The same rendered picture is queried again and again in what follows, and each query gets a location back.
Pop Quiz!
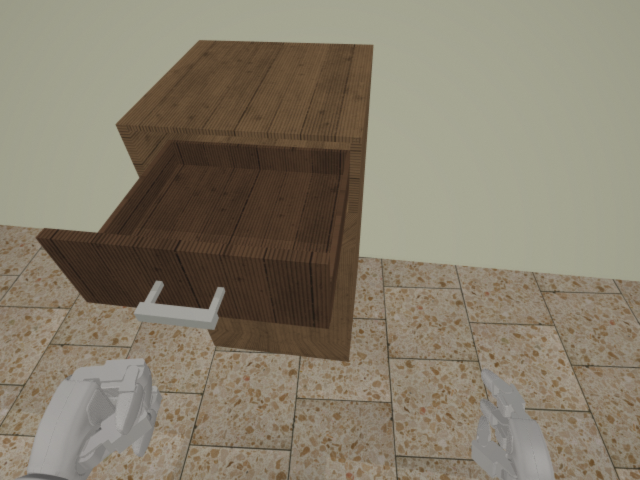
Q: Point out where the drawer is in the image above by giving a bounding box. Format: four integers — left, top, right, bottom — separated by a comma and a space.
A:
36, 140, 350, 329

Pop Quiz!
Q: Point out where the left robot hand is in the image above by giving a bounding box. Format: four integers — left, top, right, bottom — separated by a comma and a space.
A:
27, 358, 163, 480

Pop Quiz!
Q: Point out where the handle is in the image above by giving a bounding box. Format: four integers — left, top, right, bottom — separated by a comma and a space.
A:
133, 281, 225, 330

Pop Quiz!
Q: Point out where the right robot hand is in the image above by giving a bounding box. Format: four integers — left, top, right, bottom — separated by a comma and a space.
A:
471, 369, 555, 480

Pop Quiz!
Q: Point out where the cabinet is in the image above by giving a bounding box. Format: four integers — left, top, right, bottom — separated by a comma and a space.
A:
115, 40, 373, 362

